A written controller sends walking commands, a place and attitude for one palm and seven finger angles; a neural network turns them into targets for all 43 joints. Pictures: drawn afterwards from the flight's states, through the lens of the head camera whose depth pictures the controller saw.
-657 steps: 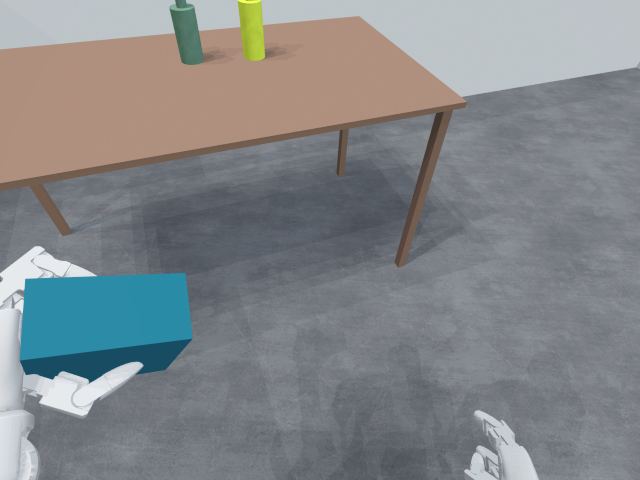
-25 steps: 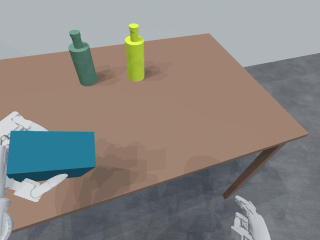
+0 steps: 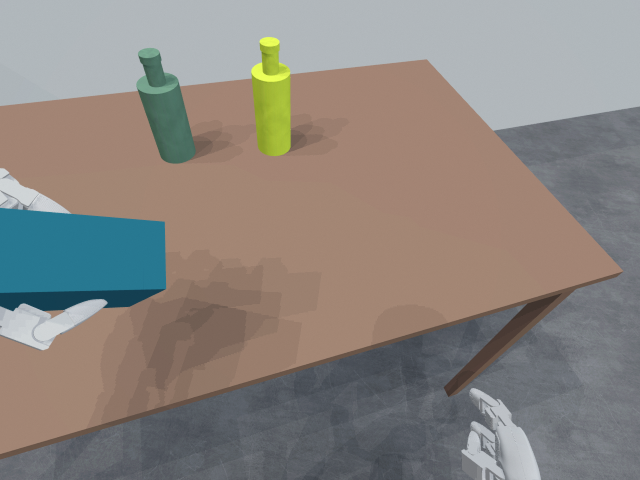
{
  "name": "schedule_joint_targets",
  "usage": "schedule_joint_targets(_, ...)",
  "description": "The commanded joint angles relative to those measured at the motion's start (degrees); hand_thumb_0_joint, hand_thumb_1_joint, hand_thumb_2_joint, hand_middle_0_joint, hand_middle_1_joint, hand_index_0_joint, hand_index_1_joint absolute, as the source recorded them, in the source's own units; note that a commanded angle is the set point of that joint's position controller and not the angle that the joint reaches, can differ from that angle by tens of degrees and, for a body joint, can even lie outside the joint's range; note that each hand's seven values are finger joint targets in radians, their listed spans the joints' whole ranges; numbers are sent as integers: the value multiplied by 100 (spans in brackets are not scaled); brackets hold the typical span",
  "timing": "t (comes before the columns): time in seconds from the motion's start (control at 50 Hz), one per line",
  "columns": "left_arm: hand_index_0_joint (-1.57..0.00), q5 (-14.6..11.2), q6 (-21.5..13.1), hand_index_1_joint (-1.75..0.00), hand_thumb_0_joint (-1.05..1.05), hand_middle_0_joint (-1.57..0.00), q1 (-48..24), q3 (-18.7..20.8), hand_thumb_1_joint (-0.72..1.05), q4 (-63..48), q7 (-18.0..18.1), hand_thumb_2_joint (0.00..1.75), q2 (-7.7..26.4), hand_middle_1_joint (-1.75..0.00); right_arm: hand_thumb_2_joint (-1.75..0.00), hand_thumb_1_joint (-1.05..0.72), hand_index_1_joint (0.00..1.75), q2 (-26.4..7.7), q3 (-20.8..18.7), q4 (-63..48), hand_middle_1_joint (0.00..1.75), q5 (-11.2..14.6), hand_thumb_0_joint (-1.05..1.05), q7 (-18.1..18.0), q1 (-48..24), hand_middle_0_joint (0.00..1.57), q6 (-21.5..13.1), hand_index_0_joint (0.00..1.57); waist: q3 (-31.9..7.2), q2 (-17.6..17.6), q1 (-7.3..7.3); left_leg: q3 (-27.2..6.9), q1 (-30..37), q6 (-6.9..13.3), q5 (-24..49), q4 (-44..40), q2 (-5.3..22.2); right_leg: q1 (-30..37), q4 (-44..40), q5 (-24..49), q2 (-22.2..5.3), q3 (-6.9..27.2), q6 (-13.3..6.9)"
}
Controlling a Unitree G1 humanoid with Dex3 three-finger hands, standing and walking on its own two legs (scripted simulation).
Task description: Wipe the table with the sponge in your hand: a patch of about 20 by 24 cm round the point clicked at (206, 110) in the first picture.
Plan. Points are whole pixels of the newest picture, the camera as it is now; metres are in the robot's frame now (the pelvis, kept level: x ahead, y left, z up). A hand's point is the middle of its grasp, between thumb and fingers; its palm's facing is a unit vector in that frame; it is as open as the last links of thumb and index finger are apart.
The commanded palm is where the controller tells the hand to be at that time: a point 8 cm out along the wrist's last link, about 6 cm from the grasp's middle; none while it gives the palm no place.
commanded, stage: come to a stop and stand still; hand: left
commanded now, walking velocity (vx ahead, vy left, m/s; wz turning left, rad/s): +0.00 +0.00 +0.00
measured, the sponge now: (100, 268) +0.26 +0.25 +0.15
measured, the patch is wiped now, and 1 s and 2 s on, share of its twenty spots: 0.00 0.00 0.00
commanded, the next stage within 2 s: look again from close up in 0.56 s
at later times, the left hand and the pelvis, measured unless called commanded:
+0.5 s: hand (66, 278) +0.24 +0.27 +0.17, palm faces +0.38 -0.85 -0.38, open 10.3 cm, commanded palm +0.18 +0.30 +0.17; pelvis +0.01 +0.02 +0.00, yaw +0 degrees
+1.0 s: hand (62, 306) +0.22 +0.27 +0.15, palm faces +0.37 -0.84 -0.39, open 10.3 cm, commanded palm +0.16 +0.30 +0.17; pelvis +0.00 +0.02 +0.00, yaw +1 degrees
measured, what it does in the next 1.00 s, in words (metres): stands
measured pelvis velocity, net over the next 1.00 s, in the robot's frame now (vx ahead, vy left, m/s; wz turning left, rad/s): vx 0.00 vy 0.02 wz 0.01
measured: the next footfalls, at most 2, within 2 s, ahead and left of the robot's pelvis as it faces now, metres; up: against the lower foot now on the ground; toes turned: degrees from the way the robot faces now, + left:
none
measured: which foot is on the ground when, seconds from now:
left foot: down 0.00-1.00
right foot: down 0.00-1.00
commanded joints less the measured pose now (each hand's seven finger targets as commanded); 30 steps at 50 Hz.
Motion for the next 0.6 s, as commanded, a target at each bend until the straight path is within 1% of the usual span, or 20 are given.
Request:
schedule_joint_targets(0.0, -120, -293, -317, -160, 0, -120, 237, -76, 10, -1285, 48, 130, 39, -160, -90, -90, 30, -762, -309, -986, 30, 100, 0, 156, -278, 20, -461, 20, -1348, 1041, -82, -253, 960, -21, 577, -368, 402, 142, 0, 710, -333, 504, -288)
schedule_joint_targets(0.02, -120, -271, -320, -160, 0, -120, 430, -315, 10, -1577, 46, 130, -136, -160, -90, -90, 30, -730, -283, -1001, 30, 110, 0, 209, -375, 20, -480, 20, -1230, 846, -79, -270, 782, -3, 415, -417, 426, 194, 3, 626, -304, 449, -242)
schedule_joint_targets(0.04, -120, -305, -270, -160, 0, -120, 686, -544, 10, -1639, 58, 130, -409, -160, -90, -90, 30, -663, -238, -1014, 30, 181, 0, 251, -596, 20, -524, 20, -1162, 838, -90, -315, 712, 33, 96, -561, 500, 175, 114, 430, -241, 325, -209)
schedule_joint_targets(0.08, -120, -215, -240, -160, 0, -120, 744, -255, 10, -1929, 130, 130, -6, -160, -90, -90, 30, -732, -234, -1052, 30, 127, 0, 236, -514, 20, -503, 20, -854, 279, -79, -396, 146, 7, -322, -673, 521, 371, 15, 298, -207, 206, -156)
schedule_joint_targets(0.12, -120, -187, -264, -160, 0, -120, 697, 135, 10, -1893, 203, 130, 335, -160, -90, -90, 30, -751, -227, -1035, 30, 92, 0, 166, -497, 20, -494, 20, -711, -279, -101, -379, 106, -52, -495, -587, 391, 211, -239, 127, -224, 293, -159)
schedule_joint_targets(0.14, -120, -184, -262, -160, 0, -120, 665, 651, 10, -1906, 288, 130, 796, -160, -90, -90, 30, -774, -218, -987, 30, 102, 0, 113, -627, 20, -459, 20, -730, -235, -85, -341, 162, -63, -570, -599, 379, 142, -305, 16, -214, 291, -140)
schedule_joint_targets(0.16, -120, -211, -314, -160, 0, -120, 610, 514, 10, -1919, 267, 130, 544, -160, -90, -90, 30, -717, -211, -1009, 30, 75, 0, 60, -552, 20, -429, 20, -718, -223, -147, -423, 139, -33, -487, -581, 362, 176, -284, 100, -254, 240, -174)
schedule_joint_targets(0.2, -120, -265, -386, -160, 0, -120, 400, 682, 10, -2148, 283, 130, 689, -160, -90, -90, 30, -695, -207, -1027, 30, 66, 0, -16, -534, 20, -429, 20, -826, 146, -179, -455, 348, -24, -91, -547, 366, 208, -159, 477, -281, 326, -212)
schedule_joint_targets(0.24, -120, -248, -403, -160, 0, -120, 235, 805, 10, -2341, 315, 130, 846, -160, -90, -90, 30, -678, -180, -1011, 30, 75, 0, -57, -610, 20, -432, 20, -994, 687, -169, -434, 531, -35, 280, -548, 416, 301, -12, 709, -259, 231, -200)
schedule_joint_targets(0.26, -120, -282, -423, -160, 0, -120, 302, 590, 10, -2262, 289, 130, 578, -160, -90, -90, 30, -640, -163, -1002, 30, 56, 0, -73, -543, 20, -426, 20, -1053, 813, -180, -451, 529, -3, 396, -526, 454, 385, -9, 800, -284, 136, -191)
schedule_joint_targets(0.3, -120, -267, -433, -160, 0, -120, 309, 460, 10, -2483, 273, 130, 512, -160, -90, -90, 30, -665, -188, -988, 30, 57, 0, -47, -443, 20, -495, 20, -1303, 949, -185, -421, 832, -29, 1104, -354, 459, 489, 53, 1199, -289, 145, -213)
schedule_joint_targets(0.34, -120, -248, -390, -160, 0, -120, 521, 207, 10, -2485, 268, 130, 221, -160, -90, -90, 30, -661, -175, -941, 30, 86, 0, 4, -514, 20, -566, 20, -1404, 1040, -188, -355, 1140, -97, 1698, -262, 474, 394, 108, 1343, -244, 56, -196)
schedule_joint_targets(0.36, -120, -248, -356, -160, 0, -120, 710, 32, 10, -2291, 241, 130, 45, -160, -90, -90, 30, -680, -171, -896, 30, 55, 0, 23, -391, 20, -535, 20, -1344, 895, -193, -378, 1063, -81, 1778, -265, 521, 383, 68, 1288, -227, -53, -158)
schedule_joint_targets(0.4, -120, -206, -285, -160, 0, -120, 774, -20, 10, -2308, 242, 130, 47, -160, -90, -90, 30, -741, -240, -883, 30, 71, 0, 61, -349, 20, -515, 20, -1294, 762, -215, -378, 1044, -136, 1968, -264, 591, 392, 120, 1343, -233, -9, -153)
schedule_joint_targets(0.44, -120, -177, -218, -160, 0, -120, 875, 106, 10, -2128, 282, 130, 123, -160, -90, -90, 30, -739, -227, -851, 30, 104, 0, 68, -438, 20, -471, 20, -1208, 680, -201, -358, 934, -195, 1833, -336, 593, 360, 115, 1208, -204, -75, -128)
schedule_joint_targets(0.46, -120, -212, -187, -160, 0, -120, 1005, -50, 10, -1862, 246, 130, -68, -160, -90, -90, 30, -734, -205, -863, 30, 66, 0, 63, -353, 20, -396, 20, -1078, 526, -211, -392, 711, -157, 1563, -384, 586, 384, 19, 1151, -209, -105, -114)
schedule_joint_targets(0.52, -120, -227, -183, -160, 0, -120, 796, 217, 10, -1963, 264, 130, 222, -160, -90, -90, 30, -735, -234, -934, 30, 84, 0, 9, -404, 20, -303, 20, -991, 253, -224, -411, 585, -134, 984, -403, 540, 436, -135, 1259, -306, 86, -143)
schedule_joint_targets(0.54, -120, -214, -178, -160, 0, -120, 714, 443, 10, -2033, 305, 130, 417, -160, -90, -90, 30, -749, -219, -942, 30, 110, 0, -13, -523, 20, -286, 20, -1020, 307, -222, -414, 567, -161, 851, -477, 499, 448, -146, 1157, -268, 63, -138)
schedule_joint_targets(0.56, -120, -248, -194, -160, 0, -120, 775, 168, 10, -1931, 256, 130, 117, -160, -90, -90, 30, -710, -191, -964, 30, 77, 0, -28, -451, 20, -239, 20, -934, 295, -230, -426, 477, -120, 746, -491, 493, 459, -206, 1124, -279, -1, -142)
schedule_joint_targets(0.58, -120, -255, -201, -160, 0, -120, 673, 266, 10, -2105, 264, 130, 279, -160, -90, -90, 30, -715, -207, -1010, 30, 91, 0, -36, -458, 20, -232, 20, -964, 402, -235, -433, 509, -115, 761, -493, 483, 517, -201, 1202, -292, 40, -150)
